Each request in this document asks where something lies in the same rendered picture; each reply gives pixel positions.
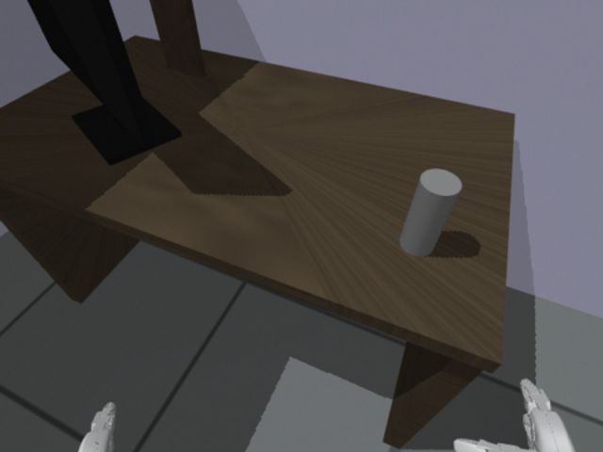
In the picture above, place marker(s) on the right robot hand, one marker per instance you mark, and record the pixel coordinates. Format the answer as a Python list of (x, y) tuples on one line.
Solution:
[(545, 429)]

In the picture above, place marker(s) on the left robot hand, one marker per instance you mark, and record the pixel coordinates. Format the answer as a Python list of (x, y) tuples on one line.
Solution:
[(100, 439)]

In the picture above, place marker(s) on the desk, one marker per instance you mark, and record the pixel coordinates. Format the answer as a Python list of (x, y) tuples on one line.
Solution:
[(297, 181)]

